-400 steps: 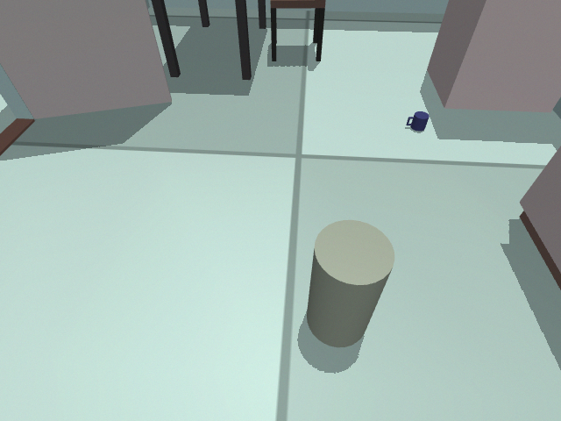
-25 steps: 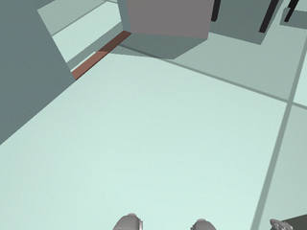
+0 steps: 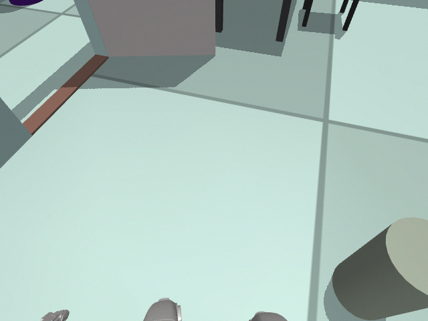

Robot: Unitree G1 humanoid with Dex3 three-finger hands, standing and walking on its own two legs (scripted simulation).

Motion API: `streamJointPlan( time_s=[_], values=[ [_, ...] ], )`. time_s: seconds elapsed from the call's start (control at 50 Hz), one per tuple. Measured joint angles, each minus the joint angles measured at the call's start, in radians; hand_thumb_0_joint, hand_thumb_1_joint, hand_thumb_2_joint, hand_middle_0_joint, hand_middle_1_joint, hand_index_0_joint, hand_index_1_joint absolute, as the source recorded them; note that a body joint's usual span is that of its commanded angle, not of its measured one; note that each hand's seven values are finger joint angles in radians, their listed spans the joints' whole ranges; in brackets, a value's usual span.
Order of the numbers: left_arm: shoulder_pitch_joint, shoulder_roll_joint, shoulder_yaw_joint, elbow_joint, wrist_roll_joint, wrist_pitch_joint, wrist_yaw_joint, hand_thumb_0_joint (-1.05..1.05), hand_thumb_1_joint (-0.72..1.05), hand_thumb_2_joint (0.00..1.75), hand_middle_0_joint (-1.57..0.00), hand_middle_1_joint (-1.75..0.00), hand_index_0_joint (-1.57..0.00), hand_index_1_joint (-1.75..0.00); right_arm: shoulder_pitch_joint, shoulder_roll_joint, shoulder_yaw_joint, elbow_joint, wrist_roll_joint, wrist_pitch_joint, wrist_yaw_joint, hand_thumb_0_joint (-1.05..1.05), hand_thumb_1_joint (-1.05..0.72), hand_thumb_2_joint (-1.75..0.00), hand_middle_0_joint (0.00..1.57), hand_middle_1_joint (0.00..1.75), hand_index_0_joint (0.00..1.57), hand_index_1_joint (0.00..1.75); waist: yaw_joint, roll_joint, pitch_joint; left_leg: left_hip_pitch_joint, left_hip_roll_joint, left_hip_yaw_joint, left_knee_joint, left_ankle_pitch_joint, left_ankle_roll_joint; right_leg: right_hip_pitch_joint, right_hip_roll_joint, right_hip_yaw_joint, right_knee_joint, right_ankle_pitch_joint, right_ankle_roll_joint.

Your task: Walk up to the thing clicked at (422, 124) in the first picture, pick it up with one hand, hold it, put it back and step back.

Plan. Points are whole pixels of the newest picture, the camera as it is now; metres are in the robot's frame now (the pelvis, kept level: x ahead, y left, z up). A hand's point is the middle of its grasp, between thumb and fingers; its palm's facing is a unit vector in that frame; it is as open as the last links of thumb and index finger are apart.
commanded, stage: walk up
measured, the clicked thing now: out of the picture +1.42 -1.51 -0.69
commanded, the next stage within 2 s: stand in 1.28 s
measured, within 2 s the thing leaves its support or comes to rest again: neither
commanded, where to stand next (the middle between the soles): +0.10 +0.01 m, yaw +0 degrees
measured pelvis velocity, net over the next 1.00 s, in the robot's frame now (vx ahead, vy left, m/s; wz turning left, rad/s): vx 0.02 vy -0.01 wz -0.05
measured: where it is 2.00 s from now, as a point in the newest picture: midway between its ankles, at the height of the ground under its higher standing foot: outside the picture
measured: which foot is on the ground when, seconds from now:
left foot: up 0.00-0.20, down 0.22-1.00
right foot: down 0.00-1.00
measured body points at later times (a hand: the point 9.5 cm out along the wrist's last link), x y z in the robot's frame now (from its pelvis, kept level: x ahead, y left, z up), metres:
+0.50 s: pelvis +0.00 -0.02 +0.02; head +0.01 -0.02 +0.47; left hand +0.09 +0.30 -0.09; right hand +0.04 -0.33 -0.10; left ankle +0.04 +0.13 -0.70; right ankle +0.02 -0.13 -0.70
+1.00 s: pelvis +0.02 -0.01 +0.04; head +0.03 -0.01 +0.49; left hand +0.15 +0.29 -0.08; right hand +0.09 -0.31 -0.09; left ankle +0.04 +0.13 -0.70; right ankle +0.02 -0.13 -0.70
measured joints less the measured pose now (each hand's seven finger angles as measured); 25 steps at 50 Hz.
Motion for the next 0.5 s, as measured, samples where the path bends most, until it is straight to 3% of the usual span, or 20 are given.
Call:
streamJointPlan(
  time_s=[0.04, 0.1, 0.22, 0.24, 0.28, 0.36, 0.4, 0.46, 0.5],
  values=[
    [0.021, -0.011, -0.009, 0.005, 0.000, 0.003, -0.002, 0.01, 0.90, 0.90, -0.21, -0.30, -0.21, -0.30, -0.003, 0.016, 0.007, 0.031, 0.004, 0.009, -0.005, 0.01, -0.90, -0.90, 0.20, 0.30, 0.21, 0.30, 0.021, -0.012, -0.023, -0.015, -0.054, -0.009, 0.071, -0.056, 0.004, -0.003, -0.007, 0.032, -0.009, 0.008, -0.011],
    [0.042, -0.030, -0.022, 0.019, -0.004, 0.003, 0.003, 0.01, 0.90, 0.90, -0.21, -0.30, -0.21, -0.30, -0.001, 0.027, 0.020, 0.054, 0.010, -0.005, 0.004, 0.01, -0.90, -0.90, 0.20, 0.30, 0.21, 0.30, 0.030, 0.002, -0.044, -0.013, -0.088, -0.011, 0.065, -0.009, 0.006, 0.009, -0.002, 0.048, -0.056, 0.039, -0.013],
    [0.051, -0.026, -0.033, 0.038, -0.014, -0.009, 0.009, 0.01, 0.90, 0.90, -0.21, -0.30, -0.21, -0.30, 0.016, 0.064, 0.040, 0.094, 0.001, -0.030, 0.026, 0.01, -0.90, -0.90, 0.20, 0.30, 0.21, 0.30, 0.036, -0.003, -0.076, 0.105, -0.131, -0.003, -0.184, 0.062, 0.012, -0.008, 0.004, 0.055, -0.045, 0.038, -0.005],
    [0.042, -0.019, -0.032, 0.047, -0.018, -0.006, 0.011, 0.01, 0.90, 0.90, -0.21, -0.30, -0.21, -0.30, 0.014, 0.079, 0.041, 0.105, -0.001, -0.037, 0.026, 0.01, -0.90, -0.90, 0.20, 0.30, 0.21, 0.30, 0.034, -0.028, -0.071, 0.123, -0.150, 0.005, -0.218, 0.121, 0.002, -0.010, -0.012, 0.063, -0.026, 0.028, 0.000],
    [0.029, -0.019, -0.029, 0.068, -0.030, 0.003, 0.019, 0.01, 0.90, 0.90, -0.21, -0.30, -0.21, -0.30, 0.019, 0.104, 0.049, 0.114, -0.011, -0.048, 0.029, 0.01, -0.90, -0.90, 0.20, 0.30, 0.21, 0.30, 0.037, -0.072, -0.074, 0.147, -0.176, 0.030, -0.249, 0.146, -0.013, -0.015, -0.032, 0.092, 0.000, 0.004, -0.006],
    [0.024, -0.033, -0.042, 0.107, -0.032, -0.006, 0.018, 0.01, 0.90, 0.90, -0.21, -0.30, -0.20, -0.30, 0.017, 0.115, 0.063, 0.125, -0.017, -0.051, 0.042, 0.01, -0.90, -0.90, 0.20, 0.30, 0.21, 0.30, 0.020, -0.052, -0.089, 0.170, -0.143, 0.021, -0.287, 0.153, -0.002, -0.017, -0.020, 0.052, 0.025, -0.083, -0.017],
    [0.024, -0.029, -0.040, 0.120, -0.032, -0.020, 0.014, 0.01, 0.90, 0.90, -0.21, -0.30, -0.21, -0.30, 0.011, 0.120, 0.068, 0.127, -0.014, -0.050, 0.045, 0.01, -0.90, -0.90, 0.20, 0.30, 0.21, 0.30, 0.020, -0.055, -0.093, 0.179, -0.131, 0.021, -0.308, 0.165, -0.021, 0.015, -0.033, 0.043, -0.074, -0.023, -0.023],
    [0.007, -0.034, -0.035, 0.146, -0.028, -0.034, 0.019, 0.01, 0.90, 0.90, -0.21, -0.30, -0.21, -0.30, -0.009, 0.113, 0.070, 0.136, -0.003, -0.038, 0.048, 0.01, -0.90, -0.90, 0.21, 0.30, 0.21, 0.30, 0.021, -0.032, -0.083, 0.179, -0.104, -0.002, -0.297, 0.161, -0.044, 0.055, -0.019, 0.016, -0.165, 0.113, -0.003],
    [0.005, -0.042, -0.041, 0.157, -0.024, -0.042, 0.023, 0.01, 0.90, 0.90, -0.21, -0.30, -0.21, -0.30, -0.023, 0.107, 0.068, 0.146, 0.004, -0.024, 0.047, 0.01, -0.90, -0.90, 0.20, 0.30, 0.21, 0.30, 0.026, -0.024, -0.093, 0.176, -0.112, -0.021, -0.294, 0.132, -0.028, 0.057, -0.016, 0.010, -0.171, 0.109, 0.000]
  ],
)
